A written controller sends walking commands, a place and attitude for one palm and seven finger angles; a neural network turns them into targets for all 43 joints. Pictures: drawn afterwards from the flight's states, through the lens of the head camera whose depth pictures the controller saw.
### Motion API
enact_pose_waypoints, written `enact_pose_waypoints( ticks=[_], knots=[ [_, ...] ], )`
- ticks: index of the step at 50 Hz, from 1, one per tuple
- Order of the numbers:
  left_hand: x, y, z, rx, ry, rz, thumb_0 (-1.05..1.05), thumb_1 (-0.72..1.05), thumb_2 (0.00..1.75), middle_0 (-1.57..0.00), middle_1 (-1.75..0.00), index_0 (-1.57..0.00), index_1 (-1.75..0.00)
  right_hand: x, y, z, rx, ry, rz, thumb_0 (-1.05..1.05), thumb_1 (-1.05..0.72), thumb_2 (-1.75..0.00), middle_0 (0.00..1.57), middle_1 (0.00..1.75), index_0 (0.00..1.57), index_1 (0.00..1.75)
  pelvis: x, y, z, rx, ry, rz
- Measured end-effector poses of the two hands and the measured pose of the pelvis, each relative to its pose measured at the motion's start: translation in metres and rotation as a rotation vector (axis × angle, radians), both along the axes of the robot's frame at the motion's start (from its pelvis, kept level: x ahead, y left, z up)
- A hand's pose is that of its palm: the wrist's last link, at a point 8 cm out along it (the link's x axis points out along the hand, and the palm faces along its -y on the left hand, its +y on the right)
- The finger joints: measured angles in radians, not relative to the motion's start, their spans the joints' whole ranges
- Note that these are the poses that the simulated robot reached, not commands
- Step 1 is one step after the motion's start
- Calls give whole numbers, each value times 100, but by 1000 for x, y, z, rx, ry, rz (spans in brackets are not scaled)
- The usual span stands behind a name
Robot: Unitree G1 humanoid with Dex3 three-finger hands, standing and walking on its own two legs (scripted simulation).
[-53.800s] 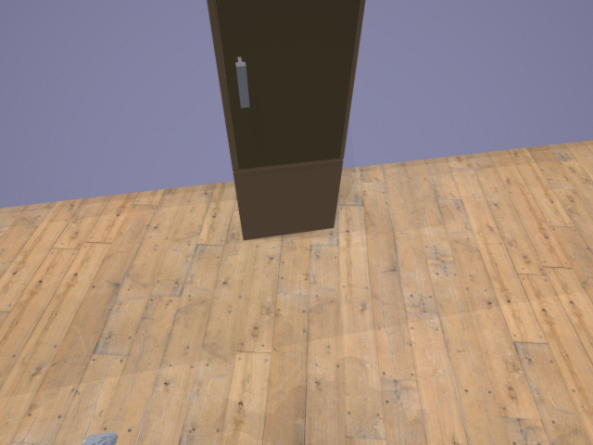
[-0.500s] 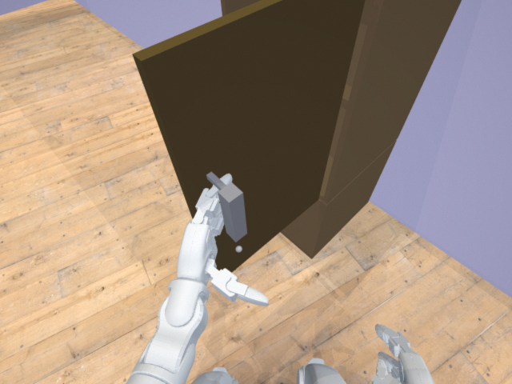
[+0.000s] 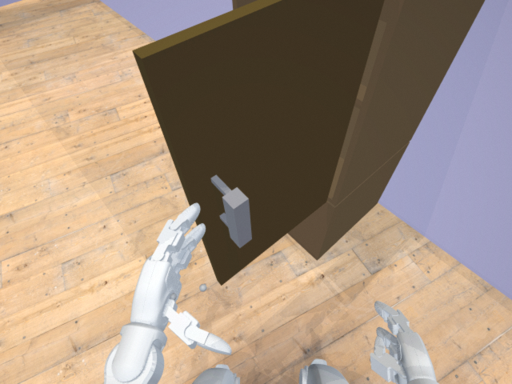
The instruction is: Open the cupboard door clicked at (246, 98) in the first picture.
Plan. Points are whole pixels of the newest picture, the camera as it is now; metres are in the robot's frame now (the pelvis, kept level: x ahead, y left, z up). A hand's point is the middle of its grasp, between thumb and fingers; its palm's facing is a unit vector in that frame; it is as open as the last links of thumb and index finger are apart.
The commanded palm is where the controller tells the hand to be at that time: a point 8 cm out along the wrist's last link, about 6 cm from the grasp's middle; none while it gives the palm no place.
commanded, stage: slide the hand sideways off the handle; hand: left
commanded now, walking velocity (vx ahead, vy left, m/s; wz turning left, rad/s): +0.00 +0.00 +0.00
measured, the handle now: (229, 210) +0.36 +0.07 +0.06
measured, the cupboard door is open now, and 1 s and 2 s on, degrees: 88 88 88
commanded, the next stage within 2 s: draw the hand back to the body in 0.26 s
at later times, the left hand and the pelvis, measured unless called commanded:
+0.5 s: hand (177, 299) +0.22 +0.12 +0.07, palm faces -0.10 -0.99 -0.06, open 16.3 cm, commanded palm +0.20 +0.18 +0.08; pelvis +0.00 +0.00 -0.01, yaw +0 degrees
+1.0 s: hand (97, 288) +0.21 +0.19 +0.14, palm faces +0.12 -0.95 -0.30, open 15.4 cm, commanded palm +0.17 +0.24 +0.16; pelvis +0.02 +0.01 +0.04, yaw +0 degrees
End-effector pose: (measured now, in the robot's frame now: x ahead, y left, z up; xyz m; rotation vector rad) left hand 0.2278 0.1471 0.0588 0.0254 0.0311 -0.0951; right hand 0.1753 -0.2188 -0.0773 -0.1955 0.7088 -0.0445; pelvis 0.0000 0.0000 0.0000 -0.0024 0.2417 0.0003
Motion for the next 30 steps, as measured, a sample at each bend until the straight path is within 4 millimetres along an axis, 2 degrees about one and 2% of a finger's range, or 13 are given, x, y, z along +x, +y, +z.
enact_pose_waypoints(
  ticks=[9, 15, 21, 30],
  knots=[
    [-9, 16, 3, 8, 5, 9, -2, -50, 30, -15, -30, -15, -30, 0, -6, -1, -9, -13, -12, 1, -90, -90, 20, 30, 20, 30, 3, -3, -3, -3, 9, 3],
    [-19, 21, 2, 11, 19, 5, -1, -50, 30, -15, -30, -15, -30, -3, -10, -1, -18, -20, -20, 1, -90, -90, 20, 30, 20, 30, 2, -4, -5, -5, 11, 4],
    [-21, 22, 2, 10, 0, -2, -2, -50, 30, -15, -30, -15, -30, -7, -12, -3, -28, -30, -23, 1, -90, -90, 20, 30, 20, 30, 0, -4, -9, -8, 13, 3],
    [-22, 39, 36, 49, -23, 20, -2, -50, 30, -16, -30, -15, -30, -11, -6, 11, -2, -47, -48, 1, -90, -90, 20, 30, 20, 30, 2, -2, 5, -11, -32, 0]
  ],
)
